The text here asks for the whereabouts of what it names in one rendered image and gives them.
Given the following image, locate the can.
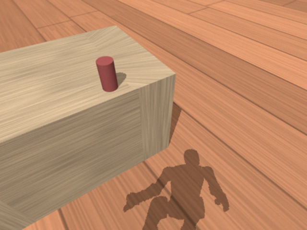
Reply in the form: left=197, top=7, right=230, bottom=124
left=96, top=56, right=118, bottom=92

